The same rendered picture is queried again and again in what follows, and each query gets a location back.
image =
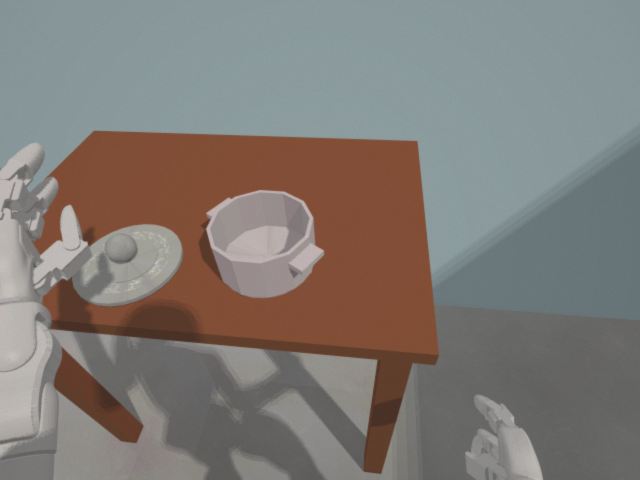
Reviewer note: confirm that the robot left forearm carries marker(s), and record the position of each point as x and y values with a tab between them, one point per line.
30	356

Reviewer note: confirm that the robot left hand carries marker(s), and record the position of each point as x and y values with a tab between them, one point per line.
21	222

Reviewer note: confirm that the robot right hand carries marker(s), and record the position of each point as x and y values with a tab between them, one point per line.
510	456

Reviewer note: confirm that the knob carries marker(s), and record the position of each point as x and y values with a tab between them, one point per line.
120	247

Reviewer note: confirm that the lid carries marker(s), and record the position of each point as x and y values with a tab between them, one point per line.
104	282

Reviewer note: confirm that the pot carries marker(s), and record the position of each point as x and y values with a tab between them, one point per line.
263	242

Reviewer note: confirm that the table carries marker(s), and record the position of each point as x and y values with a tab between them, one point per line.
370	296

